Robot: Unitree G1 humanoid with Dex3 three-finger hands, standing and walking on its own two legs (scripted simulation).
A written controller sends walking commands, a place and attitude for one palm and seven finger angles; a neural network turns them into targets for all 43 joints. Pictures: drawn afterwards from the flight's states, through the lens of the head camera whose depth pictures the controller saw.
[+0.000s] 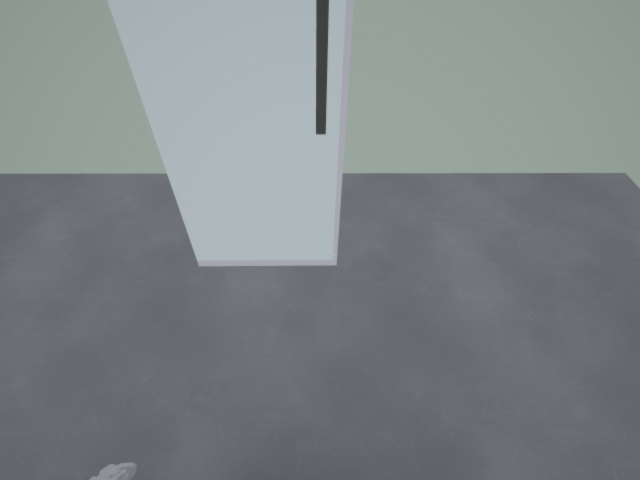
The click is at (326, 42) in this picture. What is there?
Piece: fridge door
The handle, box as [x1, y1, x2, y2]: [316, 0, 328, 133]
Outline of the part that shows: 316,0 316,133 325,133 328,0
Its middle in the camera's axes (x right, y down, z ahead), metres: +0.00 -0.41 +0.93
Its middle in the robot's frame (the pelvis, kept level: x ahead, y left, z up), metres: +0.98 +0.05 +0.08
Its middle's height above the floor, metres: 0.85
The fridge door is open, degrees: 0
